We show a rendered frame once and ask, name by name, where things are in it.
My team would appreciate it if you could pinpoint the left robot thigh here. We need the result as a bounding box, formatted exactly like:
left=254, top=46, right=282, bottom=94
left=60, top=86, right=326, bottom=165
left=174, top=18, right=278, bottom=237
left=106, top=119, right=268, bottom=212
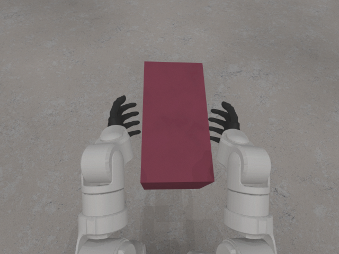
left=129, top=239, right=146, bottom=254

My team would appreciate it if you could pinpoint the robot left hand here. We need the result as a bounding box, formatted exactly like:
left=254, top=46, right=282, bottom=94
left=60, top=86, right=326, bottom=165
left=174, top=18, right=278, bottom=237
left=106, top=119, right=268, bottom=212
left=108, top=95, right=141, bottom=137

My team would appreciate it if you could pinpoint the robot right hand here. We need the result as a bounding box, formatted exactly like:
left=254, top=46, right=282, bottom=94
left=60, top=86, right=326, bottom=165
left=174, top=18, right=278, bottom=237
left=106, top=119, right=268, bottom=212
left=208, top=102, right=240, bottom=143

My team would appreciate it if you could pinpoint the carton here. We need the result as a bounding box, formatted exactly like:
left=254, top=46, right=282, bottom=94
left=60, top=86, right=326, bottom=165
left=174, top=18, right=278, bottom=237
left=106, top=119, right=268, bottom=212
left=140, top=61, right=215, bottom=190

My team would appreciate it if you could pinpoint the right robot upper arm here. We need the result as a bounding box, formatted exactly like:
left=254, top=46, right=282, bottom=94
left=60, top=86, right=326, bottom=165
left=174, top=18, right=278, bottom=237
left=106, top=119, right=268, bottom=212
left=216, top=238, right=274, bottom=254

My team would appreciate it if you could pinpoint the left robot upper arm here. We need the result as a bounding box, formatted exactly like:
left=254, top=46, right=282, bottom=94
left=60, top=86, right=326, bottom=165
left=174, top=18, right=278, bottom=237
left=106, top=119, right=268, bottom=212
left=78, top=238, right=136, bottom=254

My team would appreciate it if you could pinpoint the right robot forearm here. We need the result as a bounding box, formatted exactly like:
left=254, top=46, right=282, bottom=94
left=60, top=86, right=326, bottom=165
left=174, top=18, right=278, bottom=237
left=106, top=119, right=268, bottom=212
left=216, top=129, right=277, bottom=254

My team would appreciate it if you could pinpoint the left robot forearm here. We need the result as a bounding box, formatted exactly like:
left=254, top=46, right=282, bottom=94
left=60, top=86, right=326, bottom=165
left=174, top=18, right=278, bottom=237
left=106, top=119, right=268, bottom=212
left=75, top=125, right=133, bottom=254

